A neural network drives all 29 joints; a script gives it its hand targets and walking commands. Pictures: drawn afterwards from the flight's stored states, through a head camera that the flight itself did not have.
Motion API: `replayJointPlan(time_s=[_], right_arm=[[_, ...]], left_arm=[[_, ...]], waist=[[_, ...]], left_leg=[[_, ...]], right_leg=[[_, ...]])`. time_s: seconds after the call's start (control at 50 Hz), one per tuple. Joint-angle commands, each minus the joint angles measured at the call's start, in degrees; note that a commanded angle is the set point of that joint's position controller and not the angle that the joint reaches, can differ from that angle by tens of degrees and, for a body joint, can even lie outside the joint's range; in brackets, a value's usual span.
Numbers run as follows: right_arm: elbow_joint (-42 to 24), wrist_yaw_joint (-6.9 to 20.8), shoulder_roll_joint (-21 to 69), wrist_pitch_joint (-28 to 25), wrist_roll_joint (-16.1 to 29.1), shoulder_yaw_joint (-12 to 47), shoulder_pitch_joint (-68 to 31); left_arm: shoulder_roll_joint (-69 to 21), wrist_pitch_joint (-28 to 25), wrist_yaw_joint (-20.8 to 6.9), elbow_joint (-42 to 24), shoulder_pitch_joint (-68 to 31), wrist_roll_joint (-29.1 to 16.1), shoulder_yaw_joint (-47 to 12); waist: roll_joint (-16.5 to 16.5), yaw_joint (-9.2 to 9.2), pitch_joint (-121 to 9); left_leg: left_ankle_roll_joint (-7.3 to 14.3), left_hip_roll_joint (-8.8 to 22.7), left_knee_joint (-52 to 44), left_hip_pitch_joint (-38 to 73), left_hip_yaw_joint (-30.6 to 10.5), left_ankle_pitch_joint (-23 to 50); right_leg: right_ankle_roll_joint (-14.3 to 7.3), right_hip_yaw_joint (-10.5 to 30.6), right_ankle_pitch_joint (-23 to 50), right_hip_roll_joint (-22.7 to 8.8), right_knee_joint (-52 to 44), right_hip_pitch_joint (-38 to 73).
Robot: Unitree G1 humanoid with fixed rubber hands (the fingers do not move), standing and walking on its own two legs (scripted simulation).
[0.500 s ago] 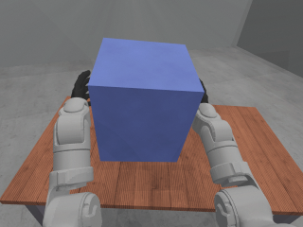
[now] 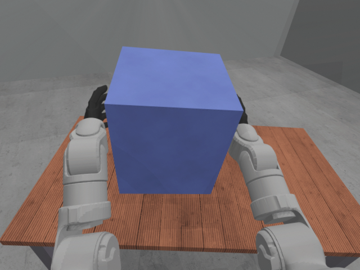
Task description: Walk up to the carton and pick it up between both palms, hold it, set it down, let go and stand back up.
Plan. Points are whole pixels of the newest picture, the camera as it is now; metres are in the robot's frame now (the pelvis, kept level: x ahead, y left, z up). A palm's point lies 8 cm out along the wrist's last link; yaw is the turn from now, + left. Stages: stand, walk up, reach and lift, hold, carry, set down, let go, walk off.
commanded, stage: hold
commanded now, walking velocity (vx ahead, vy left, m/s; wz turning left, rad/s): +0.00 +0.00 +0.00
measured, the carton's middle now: (169, 124) +0.38 +0.01 +0.19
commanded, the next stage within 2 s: none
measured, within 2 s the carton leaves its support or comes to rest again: neither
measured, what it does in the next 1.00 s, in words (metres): stands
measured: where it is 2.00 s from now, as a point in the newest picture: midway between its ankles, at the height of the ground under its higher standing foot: outside the picture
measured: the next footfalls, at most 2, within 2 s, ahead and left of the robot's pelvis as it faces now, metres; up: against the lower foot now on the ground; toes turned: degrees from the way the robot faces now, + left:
none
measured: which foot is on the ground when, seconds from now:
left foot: down 0.00-1.00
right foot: down 0.00-1.00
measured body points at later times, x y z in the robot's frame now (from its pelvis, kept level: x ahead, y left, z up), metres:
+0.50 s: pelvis +0.00 +0.00 +0.00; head -0.06 +0.02 +0.45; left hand +0.37 +0.15 +0.21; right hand +0.38 -0.15 +0.19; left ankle -0.01 +0.12 -0.75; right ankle +0.05 -0.10 -0.75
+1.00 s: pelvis +0.00 +0.00 +0.00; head -0.06 +0.02 +0.45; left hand +0.37 +0.16 +0.21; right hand +0.38 -0.15 +0.19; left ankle -0.01 +0.12 -0.75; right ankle +0.05 -0.10 -0.75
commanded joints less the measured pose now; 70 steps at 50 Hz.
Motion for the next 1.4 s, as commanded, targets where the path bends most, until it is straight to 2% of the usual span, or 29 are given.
replayJointPlan(time_s=[0.0,0.08,0.12,0.2,0.22,0.34,0.38,0.4,0.42,0.6,0.66,0.74,0.78,0.8,0.86,0.92,0.96,0.98,1.04,1.08,1.12,1.16,1.2,1.26,1.38], right_arm=[[-21.7,8.7,34.9,-5.5,6.9,22.5,-56.8],[-21.9,8.9,35.7,-5.6,6.8,22.7,-58.1],[-22.4,9.0,35.5,-5.8,7.2,22.8,-58.2],[-21.2,8.9,35.7,-5.7,6.8,22.3,-58.2],[-22.7,8.9,35.9,-5.9,7.1,23.1,-58.2],[-20.1,8.9,36.2,-5.7,6.3,22.1,-58.2],[-20.4,8.9,35.6,-5.8,6.4,21.7,-58.4],[-21.1,8.9,36.3,-5.9,6.5,22.2,-58.8],[-21.7,8.8,36.3,-5.9,6.7,22.7,-58.4],[-21.6,8.5,36.3,-5.9,7.0,22.9,-58.6],[-21.7,8.4,36.4,-5.6,7.4,23.4,-57.3],[-23.1,8.2,36.3,-5.6,7.6,23.7,-57.0],[-21.7,8.2,35.7,-5.4,7.1,22.8,-57.4],[-23.4,8.3,36.2,-5.7,7.5,23.4,-58.1],[-21.8,8.5,35.7,-5.6,7.1,22.7,-57.5],[-21.9,8.6,35.6,-5.5,7.3,22.9,-57.1],[-21.2,8.7,35.5,-5.4,7.1,22.6,-57.3],[-21.4,8.7,35.6,-5.4,6.9,22.7,-57.1],[-21.2,8.9,35.4,-5.6,6.7,22.1,-58.0],[-22.4,9.0,35.7,-5.8,7.1,22.9,-57.8],[-22.4,9.0,35.4,-5.8,6.9,22.7,-58.5],[-23.1,9.0,35.2,-5.9,7.3,23.0,-58.0],[-22.7,8.9,35.4,-5.7,7.0,22.9,-57.6],[-23.6,8.7,35.3,-5.6,7.8,23.7,-56.9],[-21.3,8.7,35.5,-5.1,7.0,22.9,-57.5]], left_arm=[[-33.0,-4.6,-7.2,-6.9,-43.2,-9.6,-30.2],[-32.9,-5.1,-7.2,-6.4,-44.6,-9.9,-29.8],[-33.5,-4.9,-6.9,-6.6,-43.6,-10.0,-30.2],[-33.2,-5.1,-6.8,-6.0,-44.7,-9.8,-30.1],[-33.9,-5.1,-6.7,-7.8,-44.1,-10.4,-30.8],[-32.9,-5.6,-7.3,-5.4,-45.4,-9.9,-29.4],[-33.0,-5.4,-7.2,-4.6,-44.5,-9.5,-28.9],[-32.7,-5.7,-7.3,-5.3,-45.1,-9.8,-29.1],[-33.0,-5.7,-7.3,-5.7,-44.5,-10.1,-29.4],[-32.9,-6.0,-7.2,-6.1,-45.0,-10.0,-29.4],[-33.0,-5.8,-7.0,-6.9,-44.4,-10.4,-30.0],[-32.7,-5.5,-7.3,-8.2,-43.9,-10.5,-30.4],[-32.6,-5.3,-7.4,-6.0,-43.9,-9.6,-29.4],[-32.8,-5.6,-7.4,-7.6,-44.6,-10.3,-30.0],[-32.7,-5.4,-7.3,-6.8,-44.6,-10.1,-30.1],[-33.1,-5.0,-7.1,-8.0,-44.0,-10.1,-30.4],[-32.7,-5.1,-7.2,-7.0,-44.6,-9.9,-29.9],[-32.6,-5.2,-7.3,-7.2,-44.3,-9.8,-29.6],[-33.0,-5.2,-7.2,-6.0,-44.7,-9.7,-29.8],[-33.9,-5.2,-7.0,-8.0,-44.4,-10.5,-31.0],[-33.4,-5.1,-7.0,-6.7,-44.2,-10.1,-30.3],[-34.2,-5.1,-6.8,-7.9,-43.8,-10.6,-31.3],[-33.5,-5.2,-6.9,-7.7,-44.1,-10.5,-30.7],[-33.6,-5.2,-6.8,-8.6,-43.1,-10.8,-31.0],[-32.4,-4.8,-7.3,-5.7,-43.7,-9.6,-29.0]], waist=[[4.1,-0.46,-25.2],[4.0,0.19,-26.0],[5.0,-0.29,-27.1],[4.5,-0.4,-26.3],[4.7,-0.47,-28.6],[4.1,-0.03,-26.3],[4.4,-0.4,-25.7],[3.7,0.28,-26.7],[3.5,-0.18,-27.6],[3.8,0.13,-27.8],[3.8,-0.86,-28.2],[4.2,-0.55,-28.7],[4.6,-0.54,-26.1],[4.2,-0.2,-28.0],[4.6,-0.36,-26.5],[5.3,-0.78,-27.3],[4.3,-0.72,-26.2],[4.3,-0.2,-26.5],[4.9,-0.36,-26.0],[4.8,-0.69,-28.1],[4.9,-0.37,-27.6],[5.2,-1.14,-28.6],[3.9,-0.57,-27.8],[4.0,-0.74,-29.2],[3.3,0.05,-25.3]], left_leg=[[-2.1,-2.0,-4.3,-7.6,2.5,17.4],[-1.9,-2.1,-4.5,-8.2,2.5,15.8],[-1.6,-1.8,-4.3,-7.9,2.3,17.6],[-1.8,-1.9,-4.4,-7.8,2.4,16.4],[-1.9,-1.7,-4.0,-7.2,2.3,18.4],[-1.7,-2.2,-4.7,-8.8,2.6,14.2],[-1.5,-2.1,-4.9,-8.7,2.5,14.9],[-1.6,-2.4,-4.4,-8.8,2.5,14.8],[-1.5,-2.4,-4.5,-8.3,2.5,15.9],[-1.9,-2.3,-4.1,-7.8,2.4,16.5],[-1.9,-2.1,-4.1,-7.4,2.2,18.3],[-2.0,-2.4,-3.9,-7.1,2.4,18.6],[-2.0,-2.4,-4.2,-8.0,2.5,16.4],[-1.8,-2.4,-3.9,-7.8,2.5,16.6],[-2.0,-2.2,-4.2,-8.4,2.2,15.8],[-2.0,-2.0,-4.1,-7.5,2.3,18.3],[-2.0,-2.0,-4.4,-8.0,2.2,16.9],[-2.0,-2.2,-4.3,-8.0,2.3,16.7],[-2.2,-2.1,-4.3,-8.0,2.3,16.1],[-2.1,-1.9,-4.3,-7.2,2.2,18.2],[-2.2,-2.0,-4.0,-7.4,2.2,17.9],[-2.3,-1.6,-3.8,-6.4,2.0,20.4],[-2.3,-1.9,-3.6,-6.8,2.1,19.3],[-2.4,-1.8,-3.5,-6.4,1.9,21.2],[-1.8,-2.2,-4.7,-8.6,2.5,15.6]], right_leg=[[2.6,1.9,7.8,0.9,1.7,21.8],[2.6,1.9,7.3,0.9,1.7,22.0],[2.9,1.8,7.9,1.0,1.9,22.4],[2.9,2.0,7.2,0.8,1.8,21.7],[2.9,1.8,8.7,1.0,2.2,22.9],[2.7,2.2,6.6,0.5,1.7,22.4],[2.9,2.0,6.7,0.7,1.7,22.0],[2.7,2.2,7.6,0.6,1.6,22.8],[3.1,2.1,8.5,0.6,1.8,23.2],[2.9,2.2,9.1,0.8,2.0,23.0],[3.3,2.2,10.5,0.6,2.1,23.5],[3.2,2.1,11.1,0.9,2.2,23.8],[3.1,2.3,9.1,0.5,1.8,22.8],[3.0,2.2,9.7,0.8,1.9,23.6],[2.9,2.3,8.3,0.6,1.9,22.7],[3.0,2.0,8.9,0.8,2.2,22.7],[2.9,2.2,8.3,0.8,2.0,22.5],[2.8,2.1,8.6,0.8,2.0,22.7],[2.6,2.0,7.5,0.8,1.8,22.1],[2.8,1.8,8.5,1.0,2.1,22.8],[2.6,1.9,8.1,0.9,1.9,22.4],[2.9,1.8,9.0,1.0,2.1,22.2],[2.8,2.0,9.5,1.0,2.0,22.3],[2.9,1.9,11.1,1.2,2.3,23.0],[2.9,2.3,7.9,0.7,1.7,22.4]])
